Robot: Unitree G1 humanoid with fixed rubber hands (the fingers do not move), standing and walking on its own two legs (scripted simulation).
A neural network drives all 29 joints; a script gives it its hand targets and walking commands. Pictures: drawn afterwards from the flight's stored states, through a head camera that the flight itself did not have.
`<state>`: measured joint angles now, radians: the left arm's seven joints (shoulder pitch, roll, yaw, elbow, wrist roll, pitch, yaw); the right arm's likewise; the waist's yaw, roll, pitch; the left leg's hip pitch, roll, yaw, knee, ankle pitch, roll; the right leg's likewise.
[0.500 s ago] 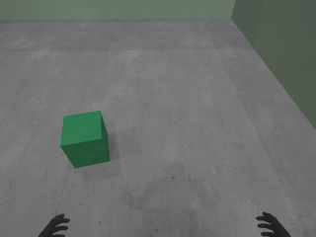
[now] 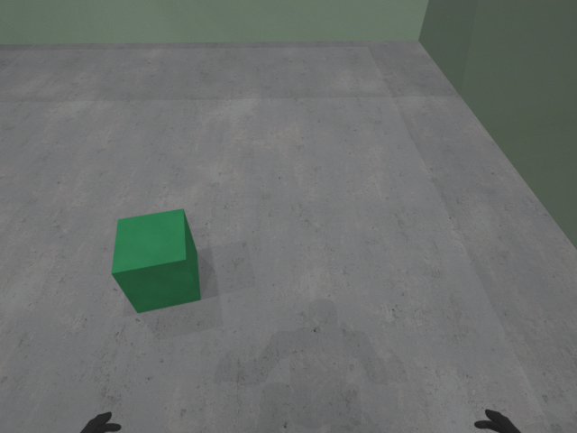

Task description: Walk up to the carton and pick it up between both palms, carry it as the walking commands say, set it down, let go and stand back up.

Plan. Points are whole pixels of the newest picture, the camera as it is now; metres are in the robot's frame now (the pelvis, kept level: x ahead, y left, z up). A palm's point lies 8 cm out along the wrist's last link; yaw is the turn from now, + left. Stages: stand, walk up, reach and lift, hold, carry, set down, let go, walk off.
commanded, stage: stand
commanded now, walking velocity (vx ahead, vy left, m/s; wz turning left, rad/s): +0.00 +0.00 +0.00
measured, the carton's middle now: (160, 260) +0.86 +0.52 -0.64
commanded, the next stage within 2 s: walk up in 1.44 s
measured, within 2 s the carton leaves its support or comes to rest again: neither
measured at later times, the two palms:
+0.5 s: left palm out of the picture +0.10 +0.31 -0.10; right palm out of the picture +0.10 -0.31 -0.10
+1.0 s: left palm out of the picture +0.11 +0.31 -0.10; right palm out of the picture +0.11 -0.31 -0.10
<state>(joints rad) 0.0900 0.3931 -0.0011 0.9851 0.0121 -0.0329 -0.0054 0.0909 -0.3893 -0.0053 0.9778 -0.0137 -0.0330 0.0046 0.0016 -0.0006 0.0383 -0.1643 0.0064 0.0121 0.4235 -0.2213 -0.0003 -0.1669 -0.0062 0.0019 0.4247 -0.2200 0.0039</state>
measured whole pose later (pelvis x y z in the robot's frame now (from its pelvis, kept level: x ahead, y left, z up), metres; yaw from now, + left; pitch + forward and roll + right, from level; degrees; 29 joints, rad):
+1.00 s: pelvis +0.01 +0.00 +0.01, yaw +0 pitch -2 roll +0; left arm 0.08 0.40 0.00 1.06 0.01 -0.02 0.00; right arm 0.08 -0.40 -0.01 1.06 -0.01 -0.02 0.00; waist 0.00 0.00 0.04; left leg -0.12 0.01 0.01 0.34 -0.19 0.00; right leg -0.12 -0.01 0.00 0.34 -0.18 0.01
